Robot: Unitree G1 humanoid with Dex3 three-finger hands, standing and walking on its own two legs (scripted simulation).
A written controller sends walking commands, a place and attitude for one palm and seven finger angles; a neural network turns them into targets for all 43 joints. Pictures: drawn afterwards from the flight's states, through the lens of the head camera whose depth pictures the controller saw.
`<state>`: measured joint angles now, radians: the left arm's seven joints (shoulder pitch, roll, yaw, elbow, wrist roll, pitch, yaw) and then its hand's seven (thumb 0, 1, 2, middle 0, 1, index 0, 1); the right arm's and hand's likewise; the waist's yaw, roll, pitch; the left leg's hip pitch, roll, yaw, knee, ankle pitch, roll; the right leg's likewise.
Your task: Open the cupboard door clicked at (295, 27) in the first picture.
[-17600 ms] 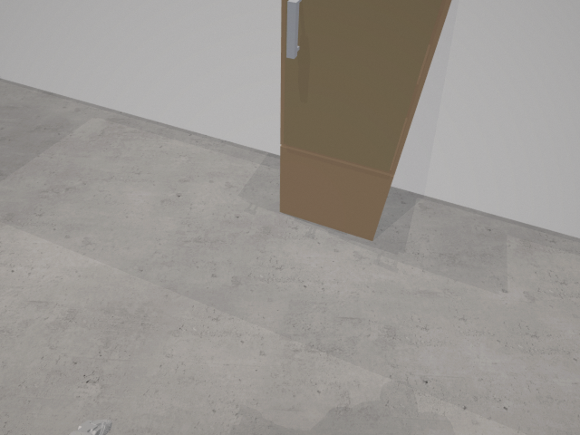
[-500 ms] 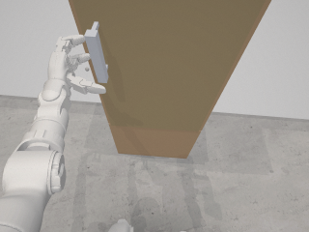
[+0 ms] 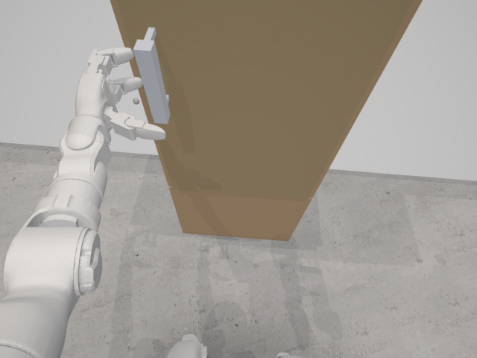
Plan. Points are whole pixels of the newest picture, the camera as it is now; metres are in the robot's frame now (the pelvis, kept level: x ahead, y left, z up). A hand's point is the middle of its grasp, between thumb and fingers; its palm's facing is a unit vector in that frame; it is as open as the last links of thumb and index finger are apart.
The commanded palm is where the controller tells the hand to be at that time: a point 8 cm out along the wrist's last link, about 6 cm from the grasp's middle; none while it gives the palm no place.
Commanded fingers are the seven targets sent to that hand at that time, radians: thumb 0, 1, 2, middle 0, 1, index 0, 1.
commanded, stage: move the hooked fingers beside the handle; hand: left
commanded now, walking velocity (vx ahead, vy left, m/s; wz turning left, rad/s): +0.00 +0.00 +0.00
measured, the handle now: (156, 78) +0.55 +0.14 +0.13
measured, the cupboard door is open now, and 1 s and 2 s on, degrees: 1 1 1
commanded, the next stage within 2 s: none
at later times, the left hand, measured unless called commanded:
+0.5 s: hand (133, 100) +0.50 +0.17 +0.12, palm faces -0.01 -1.00 -0.02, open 15.1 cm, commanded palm +0.48 +0.19 +0.13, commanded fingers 0.00 -0.50 0.30 -0.30 -1.20 -0.30 -1.20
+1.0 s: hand (127, 97) +0.50 +0.18 +0.13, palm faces -0.05 -1.00 +0.00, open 14.5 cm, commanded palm +0.48 +0.22 +0.13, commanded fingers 0.00 -0.50 0.30 -0.30 -1.20 -0.30 -1.20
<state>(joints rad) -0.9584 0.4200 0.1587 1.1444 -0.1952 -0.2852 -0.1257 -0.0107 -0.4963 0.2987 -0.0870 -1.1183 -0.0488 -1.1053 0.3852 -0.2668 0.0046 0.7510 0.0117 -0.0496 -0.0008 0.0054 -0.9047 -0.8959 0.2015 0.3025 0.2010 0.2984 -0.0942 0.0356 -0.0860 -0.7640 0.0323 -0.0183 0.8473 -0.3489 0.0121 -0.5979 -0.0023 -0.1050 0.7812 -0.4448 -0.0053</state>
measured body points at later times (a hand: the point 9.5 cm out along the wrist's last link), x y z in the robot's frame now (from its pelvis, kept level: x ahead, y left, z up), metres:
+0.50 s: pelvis +0.00 +0.00 +0.00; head +0.09 +0.00 +0.44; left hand +0.49 +0.22 +0.13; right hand +0.01 -0.27 -0.12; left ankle +0.03 +0.11 -0.70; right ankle -0.04 -0.12 -0.70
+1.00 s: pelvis +0.01 -0.01 +0.00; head +0.09 +0.00 +0.44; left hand +0.50 +0.23 +0.13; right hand +0.00 -0.28 -0.11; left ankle +0.03 +0.11 -0.70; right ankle -0.04 -0.12 -0.70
